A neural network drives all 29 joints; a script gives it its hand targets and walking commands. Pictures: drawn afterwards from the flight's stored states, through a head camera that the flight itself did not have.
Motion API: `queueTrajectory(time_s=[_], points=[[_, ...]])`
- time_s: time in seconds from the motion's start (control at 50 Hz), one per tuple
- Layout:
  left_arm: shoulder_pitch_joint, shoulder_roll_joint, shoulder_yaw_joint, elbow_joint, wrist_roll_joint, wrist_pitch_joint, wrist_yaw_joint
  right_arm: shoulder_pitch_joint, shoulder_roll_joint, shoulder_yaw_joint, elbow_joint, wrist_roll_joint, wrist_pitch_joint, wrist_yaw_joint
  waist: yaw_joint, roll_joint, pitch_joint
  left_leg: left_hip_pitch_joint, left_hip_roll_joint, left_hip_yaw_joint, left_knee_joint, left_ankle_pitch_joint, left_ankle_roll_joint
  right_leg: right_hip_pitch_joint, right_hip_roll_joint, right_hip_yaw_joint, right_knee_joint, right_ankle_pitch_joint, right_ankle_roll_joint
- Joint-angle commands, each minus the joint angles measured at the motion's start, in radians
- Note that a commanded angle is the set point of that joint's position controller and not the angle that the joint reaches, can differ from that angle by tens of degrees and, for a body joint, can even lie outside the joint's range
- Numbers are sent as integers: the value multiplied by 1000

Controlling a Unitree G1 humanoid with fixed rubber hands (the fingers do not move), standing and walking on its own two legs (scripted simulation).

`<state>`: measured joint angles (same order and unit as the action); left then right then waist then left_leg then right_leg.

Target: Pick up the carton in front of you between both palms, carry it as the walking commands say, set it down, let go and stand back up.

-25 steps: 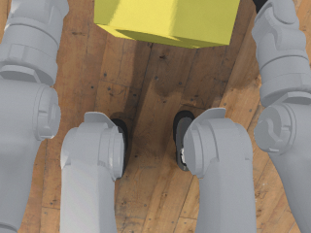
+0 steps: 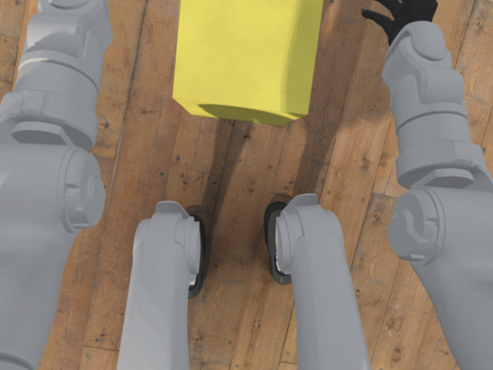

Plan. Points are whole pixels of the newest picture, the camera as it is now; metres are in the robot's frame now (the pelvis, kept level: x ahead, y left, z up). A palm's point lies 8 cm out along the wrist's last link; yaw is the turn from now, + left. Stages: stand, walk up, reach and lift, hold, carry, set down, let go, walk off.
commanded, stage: set down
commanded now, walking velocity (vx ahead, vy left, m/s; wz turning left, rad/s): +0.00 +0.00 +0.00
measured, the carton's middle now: (244, 62) +0.55 -0.03 -0.33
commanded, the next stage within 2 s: let go in 0.58 s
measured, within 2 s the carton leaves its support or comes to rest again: neither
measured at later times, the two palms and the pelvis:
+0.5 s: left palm out of the picture +0.59 +0.17 +0.04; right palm out of the picture +0.54 -0.23 +0.04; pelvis +0.02 +0.00 +0.14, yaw +0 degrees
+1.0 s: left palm out of the picture +0.47 +0.19 +0.14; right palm out of the picture +0.44 -0.24 +0.15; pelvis +0.07 -0.01 +0.26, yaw +1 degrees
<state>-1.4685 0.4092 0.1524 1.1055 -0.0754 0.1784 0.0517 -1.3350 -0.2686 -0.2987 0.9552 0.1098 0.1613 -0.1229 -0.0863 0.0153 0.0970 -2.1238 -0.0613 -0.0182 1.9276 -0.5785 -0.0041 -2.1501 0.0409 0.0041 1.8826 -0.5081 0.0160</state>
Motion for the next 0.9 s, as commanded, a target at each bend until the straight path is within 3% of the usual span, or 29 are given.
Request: queueTrajectory(time_s=[0.0,0.2,0.58,0.66,0.76,0.88], points=[[-268,109,18,-132,14,-10,-5,-221,-124,-20,-135,-11,-9,6,-29,70,-1123,537,-23,45,-228,258,-4,649,21,-72,-183,321,25],[-219,112,21,-274,18,41,-17,-152,-145,-17,-268,4,40,22,-35,103,-1315,810,-37,43,-396,415,-14,790,33,-81,-363,437,26],[-52,43,121,-209,120,-10,-74,-1,-56,-76,-242,-105,0,69,-16,67,-1136,1000,-23,15,-803,498,-27,1043,22,-48,-767,514,39],[70,-2,150,-244,172,-14,-58,110,-49,-78,-259,-158,-11,99,-4,62,-1181,1112,-21,11,-877,571,-36,1138,24,-50,-830,565,32],[315,-90,144,-394,211,-17,-9,330,-67,-43,-345,-215,-23,152,1,40,-1219,1277,-18,2,-971,679,-42,1291,26,-43,-911,643,12],[571,-124,101,-569,180,-55,-3,566,-55,30,-438,-194,-53,192,7,4,-1070,1275,-12,6,-1085,628,-37,1513,2,0,-1012,701,0]])
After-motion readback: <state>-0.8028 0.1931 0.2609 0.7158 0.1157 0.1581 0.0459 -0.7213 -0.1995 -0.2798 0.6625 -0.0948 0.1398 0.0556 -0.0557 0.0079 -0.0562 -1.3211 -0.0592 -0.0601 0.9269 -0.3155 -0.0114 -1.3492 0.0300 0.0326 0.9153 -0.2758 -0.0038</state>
